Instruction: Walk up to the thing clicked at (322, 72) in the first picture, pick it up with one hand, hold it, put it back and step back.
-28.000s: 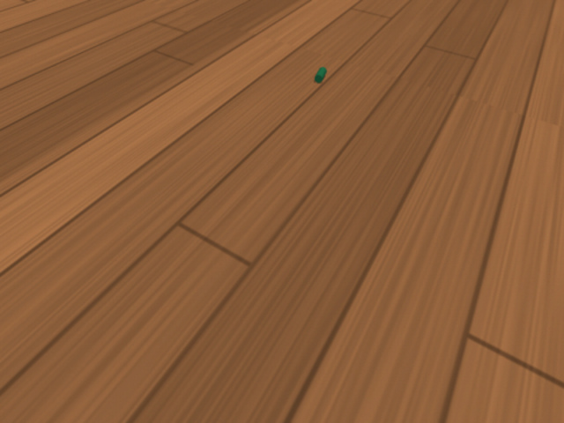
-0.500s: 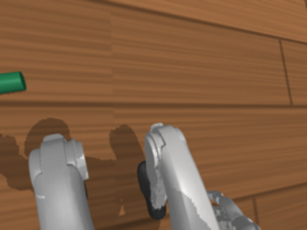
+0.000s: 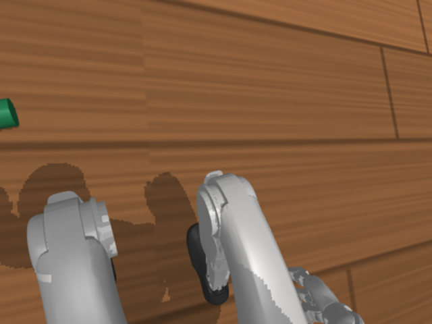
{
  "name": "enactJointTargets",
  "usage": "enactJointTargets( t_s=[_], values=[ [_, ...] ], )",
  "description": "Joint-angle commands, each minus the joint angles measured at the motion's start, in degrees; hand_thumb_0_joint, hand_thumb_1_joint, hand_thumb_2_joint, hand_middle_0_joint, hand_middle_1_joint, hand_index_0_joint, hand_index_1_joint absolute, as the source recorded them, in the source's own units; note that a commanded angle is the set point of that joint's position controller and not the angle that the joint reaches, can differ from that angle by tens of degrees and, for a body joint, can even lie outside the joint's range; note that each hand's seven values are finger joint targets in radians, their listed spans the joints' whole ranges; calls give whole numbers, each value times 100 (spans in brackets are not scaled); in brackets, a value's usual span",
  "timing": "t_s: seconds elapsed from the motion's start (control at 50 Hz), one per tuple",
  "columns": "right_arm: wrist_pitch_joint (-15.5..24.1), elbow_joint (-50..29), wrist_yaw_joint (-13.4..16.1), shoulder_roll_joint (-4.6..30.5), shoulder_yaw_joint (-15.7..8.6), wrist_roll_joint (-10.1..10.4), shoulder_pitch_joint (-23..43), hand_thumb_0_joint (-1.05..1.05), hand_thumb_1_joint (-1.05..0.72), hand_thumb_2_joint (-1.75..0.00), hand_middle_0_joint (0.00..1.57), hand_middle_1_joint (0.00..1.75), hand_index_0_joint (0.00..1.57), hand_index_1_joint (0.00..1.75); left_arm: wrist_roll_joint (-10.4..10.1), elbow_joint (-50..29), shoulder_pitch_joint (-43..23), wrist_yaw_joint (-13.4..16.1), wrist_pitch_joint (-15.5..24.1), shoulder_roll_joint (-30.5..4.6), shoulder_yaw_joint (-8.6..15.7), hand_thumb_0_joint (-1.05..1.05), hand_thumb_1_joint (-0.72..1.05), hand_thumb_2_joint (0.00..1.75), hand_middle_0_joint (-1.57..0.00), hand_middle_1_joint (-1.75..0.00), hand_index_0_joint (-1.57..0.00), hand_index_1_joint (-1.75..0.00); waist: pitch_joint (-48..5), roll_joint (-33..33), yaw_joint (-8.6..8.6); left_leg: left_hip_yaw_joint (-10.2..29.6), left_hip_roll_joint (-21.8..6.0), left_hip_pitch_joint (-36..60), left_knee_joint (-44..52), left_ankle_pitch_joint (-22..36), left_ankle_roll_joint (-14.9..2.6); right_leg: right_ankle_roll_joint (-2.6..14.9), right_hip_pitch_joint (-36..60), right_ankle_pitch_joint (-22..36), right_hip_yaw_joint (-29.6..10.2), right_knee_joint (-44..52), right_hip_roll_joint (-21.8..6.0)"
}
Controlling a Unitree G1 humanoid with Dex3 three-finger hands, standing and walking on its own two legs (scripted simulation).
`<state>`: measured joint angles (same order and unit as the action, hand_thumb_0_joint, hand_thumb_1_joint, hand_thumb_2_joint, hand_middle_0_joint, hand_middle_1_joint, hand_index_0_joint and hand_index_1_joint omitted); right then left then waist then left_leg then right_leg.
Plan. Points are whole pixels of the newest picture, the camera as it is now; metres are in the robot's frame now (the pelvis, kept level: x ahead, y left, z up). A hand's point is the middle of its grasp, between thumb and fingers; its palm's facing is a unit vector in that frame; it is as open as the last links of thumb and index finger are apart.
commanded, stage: rise first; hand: left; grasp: from above
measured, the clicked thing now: out of the picture +0.47 +0.37 -0.29
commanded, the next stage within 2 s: approach in 0.32 s
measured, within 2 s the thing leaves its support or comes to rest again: neither
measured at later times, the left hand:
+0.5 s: hand out of the picture +0.42 +0.40 -0.17, palm faces -0.42 -0.14 -0.90, open 14.0 cm
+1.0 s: hand out of the picture +0.47 +0.36 -0.16, palm faces -0.46 -0.12 -0.88, open 14.0 cm
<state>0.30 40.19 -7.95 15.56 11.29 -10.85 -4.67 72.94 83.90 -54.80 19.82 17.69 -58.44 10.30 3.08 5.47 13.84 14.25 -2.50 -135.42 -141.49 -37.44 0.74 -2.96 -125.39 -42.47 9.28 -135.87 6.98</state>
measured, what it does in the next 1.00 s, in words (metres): stands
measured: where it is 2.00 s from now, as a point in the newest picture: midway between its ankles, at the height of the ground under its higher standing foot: (161, 289)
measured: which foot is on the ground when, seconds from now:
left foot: down 0.00-1.00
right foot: down 0.00-1.00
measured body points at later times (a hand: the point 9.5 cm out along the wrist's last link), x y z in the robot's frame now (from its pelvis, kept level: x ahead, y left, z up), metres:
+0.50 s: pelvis +0.00 +0.00 +0.00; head +0.24 +0.13 +0.36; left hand +0.44 +0.41 -0.12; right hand +0.09 -0.26 -0.08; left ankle +0.08 +0.14 -0.28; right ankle +0.10 -0.12 -0.28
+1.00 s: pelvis -0.01 +0.00 +0.01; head +0.24 +0.10 +0.37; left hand +0.49 +0.36 -0.11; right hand +0.05 -0.26 -0.07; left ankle +0.08 +0.14 -0.28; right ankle +0.10 -0.12 -0.28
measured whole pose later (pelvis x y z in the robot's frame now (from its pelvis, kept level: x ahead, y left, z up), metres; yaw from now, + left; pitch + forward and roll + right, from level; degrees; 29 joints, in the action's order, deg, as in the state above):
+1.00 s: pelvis -0.01 +0.00 +0.01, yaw +0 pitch +31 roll -12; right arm -0.6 36.5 -6.9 16.3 13.3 -8.2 -8.3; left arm 69.3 86.2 -61.2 16.3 8.6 -55.4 4.7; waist 2.4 2.5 18.6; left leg 13.0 -3.1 -135.1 -138.6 -36.2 0.4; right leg -3.0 -125.9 -40.8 8.4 -133.5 7.1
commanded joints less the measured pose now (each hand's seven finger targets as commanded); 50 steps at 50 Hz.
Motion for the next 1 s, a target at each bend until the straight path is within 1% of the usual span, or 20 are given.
enactJointTargets(
  t_s=[0.0,0.04,0.12,0.2,0.24,0.32,0.38,0.4,0.44,0.46,0.54,0.62,0.64,0.68,0.72,0.76,0.82,0.9,0.96,0.98],
  values=[
    [-16,-51,108,1634,-469,13,-984,0,-91,-90,20,30,20,30,-136,-843,-1352,128,4,-1812,207,0,-55,100,-11,-98,-10,-99,-3807,-2735,-129,-626,-117,3439,1354,1049,-181,427,1402,1582,396,1346,62],
    [-17,-69,98,1608,-473,13,-1023,0,-90,-90,20,30,20,30,-162,-876,-1416,68,-3,-1722,117,0,-54,99,-12,-97,-11,-98,-3725,-2604,-46,-634,-131,3280,1287,949,-202,417,1405,1528,388,1411,88],
    [-10,-98,89,1645,-493,20,-1034,0,-90,-90,20,30,20,30,-247,-975,-1422,8,41,-1707,126,0,-53,98,-12,-96,-11,-97,-3768,-2630,-36,-562,-138,3424,1347,952,-183,414,1376,1516,423,1373,62],
    [-64,-98,95,1633,-482,41,-990,0,-90,-90,20,30,20,30,-202,-1099,-1416,6,80,-1740,164,0,-53,99,-12,-96,-11,-97,-3841,-2675,-125,-578,-145,3429,1350,985,-183,418,1378,1536,427,1384,84],
    [-57,-104,92,1628,-483,40,-1016,0,-90,-90,20,30,20,30,-207,-1053,-1403,15,80,-1634,110,0,-53,98,-13,-95,-11,-97,-3741,-2673,-53,-598,-138,3434,1318,1021,-191,409,1372,1569,409,1406,77],
    [-64,-97,89,1634,-500,61,-1058,0,-90,-90,20,30,20,30,-176,-1152,-1395,38,37,-1685,168,0,-54,99,-13,-94,-11,-96,-3814,-2600,-90,-609,-134,3448,1315,1089,-199,397,1449,1633,410,1437,76],
    [-63,-127,83,1643,-518,85,-1006,0,-90,-90,20,30,20,30,-172,-1217,-1570,24,17,-1716,143,0,-54,99,-12,-96,-10,-98,-3898,-2890,-99,-539,-141,3574,1438,995,-145,443,1263,1539,444,1319,64],
    [-76,-138,90,1660,-540,90,-1005,0,-91,-90,20,30,20,30,-184,-1268,-1515,31,1,-1688,181,0,-61,107,-13,-93,-8,-97,-3933,-2860,-142,-517,-141,3654,1470,1005,-148,436,1224,1523,464,1311,55],
    [-73,-136,78,1620,-535,90,-1035,0,-90,-90,20,30,20,30,-153,-1244,-1610,0,-66,-1545,7,0,-52,96,-11,-101,-11,-100,-3868,-2854,-37,-564,-131,3550,1444,914,-161,439,1228,1508,425,1383,63],
    [-78,-124,86,1623,-561,119,-1044,0,-90,-90,20,30,20,30,-148,-1341,-1720,-12,-79,-1505,-26,0,-53,97,-11,-100,-11,-100,-3887,-2860,-53,-565,-129,3537,1482,853,-154,450,1160,1470,423,1372,56],
    [-52,-106,93,1611,-606,158,-1195,0,-90,-90,20,30,20,30,-184,-1409,-2074,-108,-138,-963,-519,0,-53,97,-10,-103,-10,-102,-3829,-2796,203,-540,-138,3561,1496,771,-154,441,1054,1466,427,1449,48],
    [-24,-84,114,1596,-577,171,-1343,0,-90,-90,20,30,20,30,-230,-1107,-2367,-94,-260,-554,-854,0,-53,97,-8,-106,-10,-105,-3666,-2715,406,-521,-134,3484,1526,711,-137,438,1006,1494,443,1490,33],
    [-12,-99,123,1606,-556,174,-1372,0,-91,-90,20,30,20,30,-219,-1112,-2434,-67,-296,-553,-862,0,-54,97,-8,-107,-9,-105,-3656,-2685,409,-512,-128,3513,1565,701,-134,438,1013,1498,458,1505,32],
    [-10,-153,152,1625,-515,188,-1381,0,-90,-90,20,30,20,30,-171,-1042,-2647,32,-388,-862,-712,0,-54,97,-8,-106,-9,-105,-3782,-2831,340,-551,-112,3500,1578,732,-118,452,1071,1535,439,1462,22],
    [-13,-197,156,1620,-445,180,-1336,0,-91,-90,20,30,20,30,-69,-938,-2544,92,-547,-1089,-562,0,-54,97,-11,-103,-11,-103,-3996,-3053,187,-613,-111,3720,1561,1028,-119,460,1188,1723,403,1415,31],
    [-22,-307,152,1612,-403,201,-1312,0,-91,-90,20,30,20,30,-95,-943,-2645,145,-683,-1217,-429,0,-53,96,-11,-103,-11,-102,-4112,-3156,200,-634,-95,3665,1586,1116,-125,466,1277,1805,387,1392,31],
    [-51,-425,168,1586,-352,242,-1227,0,-91,-90,20,30,20,30,-131,-691,-2322,94,-915,-1390,-336,0,-55,97,-10,-102,-10,-102,-4145,-2882,100,-754,-79,3384,1525,1098,-201,450,1500,1794,297,1519,75],
    [-67,-462,211,1593,-289,294,-1259,0,-90,-90,20,30,20,30,-380,-275,-1940,-158,-1026,-1289,-461,0,-53,96,-12,-99,-12,-99,-3571,-2239,249,-775,-50,2687,1552,693,-296,398,1711,1476,212,1694,82],
    [-68,-527,239,1634,-242,287,-1232,0,-90,-89,20,30,20,30,-510,-435,-1886,-372,-882,-1447,-456,0,-51,94,-13,-99,-13,-99,-3670,-2106,255,-707,-65,2676,1520,636,-298,399,1875,1366,229,1658,82],
    [-73,-511,248,1631,-216,273,-1224,0,-90,-89,20,30,20,30,-556,-352,-1785,-415,-815,-1349,-495,0,-51,94,-13,-99,-13,-99,-3617,-1991,298,-701,-64,2649,1481,633,-304,397,1853,1361,227,1655,81]
  ],
)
